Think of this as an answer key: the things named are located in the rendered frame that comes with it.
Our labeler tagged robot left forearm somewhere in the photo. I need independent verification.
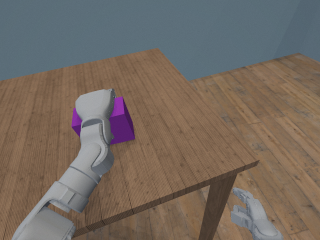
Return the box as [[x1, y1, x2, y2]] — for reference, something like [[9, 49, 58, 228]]
[[11, 115, 114, 240]]

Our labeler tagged robot left hand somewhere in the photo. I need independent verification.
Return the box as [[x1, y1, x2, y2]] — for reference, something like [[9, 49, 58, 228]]
[[75, 88, 117, 139]]

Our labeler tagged robot right hand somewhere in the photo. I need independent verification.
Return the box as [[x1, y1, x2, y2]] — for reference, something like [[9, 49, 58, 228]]
[[230, 187, 269, 234]]

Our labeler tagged left robot upper arm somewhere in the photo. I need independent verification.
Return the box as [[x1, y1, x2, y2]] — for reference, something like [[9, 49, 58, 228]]
[[17, 206, 76, 240]]

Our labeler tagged table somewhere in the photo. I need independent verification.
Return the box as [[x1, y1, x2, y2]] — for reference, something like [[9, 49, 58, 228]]
[[0, 48, 260, 240]]

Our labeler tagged sponge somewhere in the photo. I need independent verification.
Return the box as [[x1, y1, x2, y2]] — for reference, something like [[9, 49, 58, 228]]
[[71, 96, 135, 145]]

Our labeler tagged robot right forearm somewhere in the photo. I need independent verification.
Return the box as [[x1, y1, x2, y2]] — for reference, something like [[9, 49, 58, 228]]
[[251, 218, 284, 240]]

